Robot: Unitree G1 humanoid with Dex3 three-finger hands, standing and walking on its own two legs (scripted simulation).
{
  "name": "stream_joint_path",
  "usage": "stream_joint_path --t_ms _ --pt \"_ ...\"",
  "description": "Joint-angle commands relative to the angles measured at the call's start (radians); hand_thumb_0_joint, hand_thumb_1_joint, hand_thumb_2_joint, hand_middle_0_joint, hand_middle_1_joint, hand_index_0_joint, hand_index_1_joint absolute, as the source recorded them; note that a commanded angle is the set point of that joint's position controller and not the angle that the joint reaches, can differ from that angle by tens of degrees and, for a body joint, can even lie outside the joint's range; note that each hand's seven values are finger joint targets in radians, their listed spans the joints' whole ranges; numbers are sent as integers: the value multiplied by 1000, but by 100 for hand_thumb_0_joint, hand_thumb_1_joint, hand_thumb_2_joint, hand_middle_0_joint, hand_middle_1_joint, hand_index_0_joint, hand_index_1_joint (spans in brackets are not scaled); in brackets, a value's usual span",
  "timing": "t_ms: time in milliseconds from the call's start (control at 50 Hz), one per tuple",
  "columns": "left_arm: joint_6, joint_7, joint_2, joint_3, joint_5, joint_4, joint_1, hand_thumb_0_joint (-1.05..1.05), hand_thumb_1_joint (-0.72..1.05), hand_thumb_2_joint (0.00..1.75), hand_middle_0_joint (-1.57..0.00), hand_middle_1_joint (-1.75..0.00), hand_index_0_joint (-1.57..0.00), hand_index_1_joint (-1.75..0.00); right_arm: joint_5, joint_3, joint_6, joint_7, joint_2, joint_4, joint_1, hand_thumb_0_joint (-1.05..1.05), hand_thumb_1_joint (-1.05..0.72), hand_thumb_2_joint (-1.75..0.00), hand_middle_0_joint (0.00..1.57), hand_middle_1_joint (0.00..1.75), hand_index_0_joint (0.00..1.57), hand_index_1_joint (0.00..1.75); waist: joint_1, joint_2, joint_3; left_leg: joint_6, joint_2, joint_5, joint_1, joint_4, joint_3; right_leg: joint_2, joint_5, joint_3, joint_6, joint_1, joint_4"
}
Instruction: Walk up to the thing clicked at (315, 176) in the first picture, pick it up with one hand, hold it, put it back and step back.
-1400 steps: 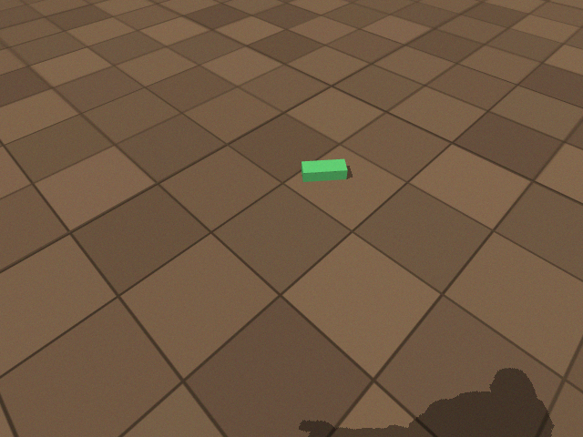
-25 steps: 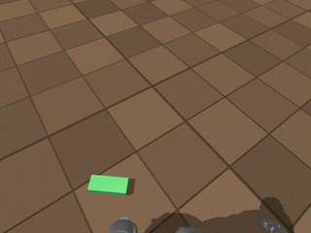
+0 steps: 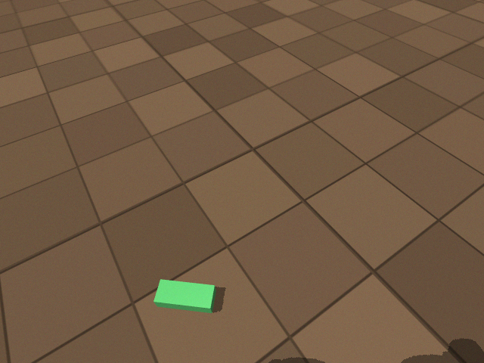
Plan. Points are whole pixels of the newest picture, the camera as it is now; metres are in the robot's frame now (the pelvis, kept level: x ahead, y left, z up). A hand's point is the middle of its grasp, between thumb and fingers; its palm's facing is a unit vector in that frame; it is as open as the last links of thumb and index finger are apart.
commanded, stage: walk up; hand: left
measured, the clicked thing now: (185, 296) +0.47 +0.27 -0.73
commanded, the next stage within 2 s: none
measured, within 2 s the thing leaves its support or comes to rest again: neither
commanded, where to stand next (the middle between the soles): +0.08 +0.04 m, yaw -1 degrees
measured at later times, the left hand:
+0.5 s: hand out of the picture +0.09 +0.27 -0.13, palm faces -0.01 -0.93 -0.37, open 7.4 cm
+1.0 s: hand out of the picture +0.10 +0.27 -0.13, palm faces +0.00 -0.93 -0.37, open 7.4 cm
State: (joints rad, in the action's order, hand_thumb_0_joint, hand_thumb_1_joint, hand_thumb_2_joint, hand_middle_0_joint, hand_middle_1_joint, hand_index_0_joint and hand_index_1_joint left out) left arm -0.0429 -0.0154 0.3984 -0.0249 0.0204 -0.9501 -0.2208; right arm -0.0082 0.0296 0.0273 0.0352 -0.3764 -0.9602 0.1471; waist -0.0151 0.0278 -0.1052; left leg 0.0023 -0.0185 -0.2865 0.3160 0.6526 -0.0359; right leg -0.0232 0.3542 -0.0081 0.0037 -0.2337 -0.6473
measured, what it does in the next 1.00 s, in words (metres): stands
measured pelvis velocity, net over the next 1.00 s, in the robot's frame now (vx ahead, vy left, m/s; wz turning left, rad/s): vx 0.03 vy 0.01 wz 0.02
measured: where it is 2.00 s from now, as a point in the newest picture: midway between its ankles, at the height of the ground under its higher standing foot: outside the picture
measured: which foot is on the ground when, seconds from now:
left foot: down 0.00-1.00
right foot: down 0.00-1.00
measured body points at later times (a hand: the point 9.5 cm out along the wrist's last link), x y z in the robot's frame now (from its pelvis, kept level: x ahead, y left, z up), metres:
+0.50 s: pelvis +0.02 +0.01 +0.02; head +0.02 +0.00 +0.47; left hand +0.09 +0.32 -0.10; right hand +0.10 -0.29 -0.11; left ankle +0.05 +0.14 -0.72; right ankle +0.00 -0.13 -0.72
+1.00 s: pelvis +0.03 +0.01 +0.02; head +0.04 +0.00 +0.47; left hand +0.10 +0.32 -0.10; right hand +0.11 -0.29 -0.11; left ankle +0.05 +0.14 -0.72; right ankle +0.00 -0.13 -0.72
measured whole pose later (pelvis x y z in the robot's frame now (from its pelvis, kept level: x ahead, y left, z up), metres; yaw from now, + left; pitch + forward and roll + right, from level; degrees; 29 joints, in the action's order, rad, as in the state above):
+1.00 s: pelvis +0.03 +0.01 +0.02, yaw +1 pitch -2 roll +0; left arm -0.03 0.00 0.35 -0.01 0.02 -1.13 -0.09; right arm -0.01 0.02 0.01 0.02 -0.36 -1.13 0.10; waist 0.00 0.02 -0.06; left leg 0.01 0.00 -0.17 0.17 0.38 -0.06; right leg -0.04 0.24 -0.02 0.03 -0.06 -0.34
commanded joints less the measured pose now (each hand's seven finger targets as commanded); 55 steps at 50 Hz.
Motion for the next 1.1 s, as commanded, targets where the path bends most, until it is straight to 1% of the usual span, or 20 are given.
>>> stream_joint_path --t_ms 0,20,40,60,80,100,120,140,160,200,260,320,380,460,600,640,740,840,900,1080 --pt "-27 -11 311 -68 9 57 68 0 90 90 -20 -30 -20 -30 -2 45 -20 -17 -193 59 -48 0 -90 -90 20 30 20 30 15 -99 24 -20 -9 -183 16 58 -22 -318 135 380 -208 -113 350" --pt "-24 -8 280 -59 6 64 116 0 90 90 -20 -30 -20 -30 -2 44 -26 -14 -184 32 6 0 -90 -90 20 30 20 30 46 -105 18 -25 -21 -148 -71 -21 -24 -269 101 297 -177 -164 309" --pt "-20 -6 244 -48 4 68 140 0 90 90 -20 -30 -20 -30 4 44 -34 -12 -185 13 26 0 -90 -90 20 30 20 30 63 -104 26 -36 -18 -63 -140 -132 -47 -194 61 190 -120 -182 275" --pt "-17 -5 209 -39 -4 62 148 0 90 90 -20 -30 -20 -30 4 48 -43 -12 -205 5 21 0 -90 -90 20 30 20 30 56 -58 21 -52 -65 34 -140 -231 -136 -107 -17 104 -64 -165 204" --pt "-14 -3 188 -35 -11 48 120 0 90 90 -20 -30 -20 -30 0 49 -50 -12 -223 10 -14 0 -90 -90 20 30 20 30 26 -7 30 -87 -129 35 -98 -291 -234 -36 -37 41 -33 -123 135" --pt "-9 -2 193 -36 -14 30 82 0 90 90 -20 -30 -20 -30 -3 47 -52 -13 -242 21 -47 0 -90 -90 20 30 20 30 1 10 48 -129 -183 -27 -64 -334 -307 -4 20 16 -22 -79 93" --pt "-5 1 189 -38 -17 8 51 0 90 90 -20 -30 -20 -30 -6 42 -52 -12 -243 21 -61 0 -90 -90 20 30 20 30 -19 3 54 -141 -196 -120 -9 -356 -311 1 71 17 -25 -20 113" --pt "-8 3 184 -37 -16 -3 32 0 90 90 -20 -30 -20 -30 -5 36 -51 -11 -245 20 -76 0 -90 -90 20 30 20 30 -29 16 48 -126 -178 -133 36 -355 -275 -10 60 26 -29 44 165" --pt "-13 3 182 -35 -12 -18 36 0 90 90 -20 -30 -20 -30 -4 30 -49 -10 -225 15 -95 0 -90 -90 20 30 20 30 -30 23 43 -87 -144 -109 58 -344 -233 -35 10 47 -38 87 208" --pt "-17 3 196 -35 -14 -25 67 0 90 90 -20 -30 -20 -30 0 27 -52 -15 -209 2 -84 0 -90 -90 20 30 20 30 -8 43 74 -49 -90 -32 4 -317 -156 -60 -65 86 -52 93 237" --pt "-17 3 193 -28 -16 -40 83 0 90 90 -20 -30 -20 -30 0 26 -53 -16 -209 -19 -82 0 -90 -90 20 30 20 30 -1 65 109 -49 -90 32 -62 -305 -143 -66 -108 71 -44 90 273" --pt "-17 2 195 -24 -14 -52 108 0 90 90 -20 -30 -20 -30 4 26 -53 -19 -205 -37 -77 0 -90 -90 20 30 20 30 7 38 137 -47 -88 99 -98 -300 -129 -73 -144 67 -39 106 291" --pt "-19 0 200 -24 -13 -63 131 0 90 90 -20 -30 -20 -30 8 24 -52 -22 -197 -51 -69 0 -90 -90 20 30 20 30 14 -5 155 -43 -79 220 -129 -270 -101 -91 -221 70 -37 128 306" --pt "-17 -2 197 -24 -16 -85 138 0 90 90 -20 -30 -20 -30 10 25 -49 -24 -190 -65 -79 0 -90 -90 20 30 20 30 13 -31 162 -45 -82 321 -179 -255 -85 -98 -290 60 -31 121 309" --pt "-10 -2 192 -23 -10 -100 181 0 90 90 -20 -30 -20 -30 5 27 -40 -25 -191 -87 -91 0 -90 -90 20 30 20 30 20 -45 111 -37 -74 246 -170 -293 -87 -105 -215 61 -28 99 347" --pt "-10 -1 189 -23 -10 -107 176 0 90 90 -20 -30 -20 -30 4 26 -40 -23 -191 -89 -103 0 -90 -90 20 30 20 30 15 -37 103 -37 -75 236 -172 -300 -91 -102 -199 58 -26 94 358" --pt "-11 -2 189 -24 -9 -116 177 0 90 90 -20 -30 -20 -30 4 26 -41 -24 -192 -100 -104 0 -90 -90 20 30 20 30 15 -31 145 -34 -75 296 -200 -299 -87 -106 -260 54 -23 133 359" --pt "-6 -2 187 -26 -7 -113 190 0 90 90 -20 -30 -20 -30 2 26 -40 -28 -192 -108 -104 0 -90 -90 20 30 20 30 17 -24 144 -34 -79 283 -181 -318 -87 -105 -256 42 -22 161 358" --pt "-4 -3 184 -26 -9 -127 176 0 90 90 -20 -30 -20 -30 3 24 -41 -27 -186 -108 -113 0 -90 -90 20 30 20 30 9 -22 141 -36 -78 324 -184 -316 -91 -96 -270 34 -16 161 354" --pt "0 -1 180 -26 -7 -120 176 0 90 90 -20 -30 -20 -30 1 24 -41 -31 -192 -111 -101 0 -90 -90 20 30 20 30 13 -16 154 -38 -79 308 -183 -322 -90 -98 -262 31 -18 181 357"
